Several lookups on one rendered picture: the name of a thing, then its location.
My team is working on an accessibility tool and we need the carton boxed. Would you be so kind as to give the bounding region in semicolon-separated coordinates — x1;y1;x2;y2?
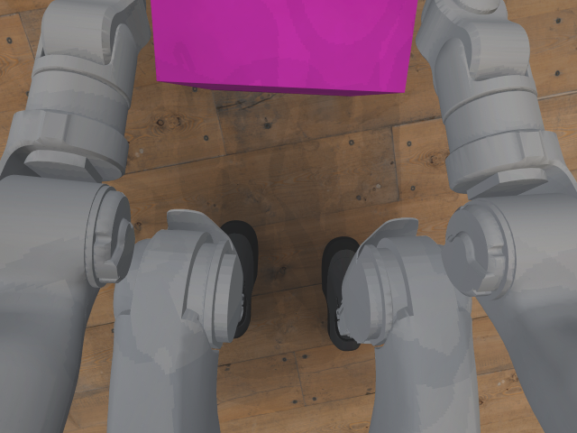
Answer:
151;0;417;97

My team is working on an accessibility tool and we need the left robot thigh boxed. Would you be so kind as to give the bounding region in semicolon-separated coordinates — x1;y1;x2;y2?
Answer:
106;229;243;433

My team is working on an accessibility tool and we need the robot left upper arm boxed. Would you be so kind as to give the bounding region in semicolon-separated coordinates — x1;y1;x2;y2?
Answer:
0;175;135;433

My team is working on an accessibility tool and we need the robot right upper arm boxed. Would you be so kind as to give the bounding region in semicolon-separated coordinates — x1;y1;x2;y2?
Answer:
441;193;577;433

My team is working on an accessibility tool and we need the robot left foot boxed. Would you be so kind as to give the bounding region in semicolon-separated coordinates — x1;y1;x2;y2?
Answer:
220;220;258;338

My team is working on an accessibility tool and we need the left robot forearm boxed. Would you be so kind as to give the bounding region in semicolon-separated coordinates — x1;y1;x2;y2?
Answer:
0;0;151;183

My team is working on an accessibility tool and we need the right robot forearm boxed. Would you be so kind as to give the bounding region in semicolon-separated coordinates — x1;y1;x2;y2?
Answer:
416;0;577;200

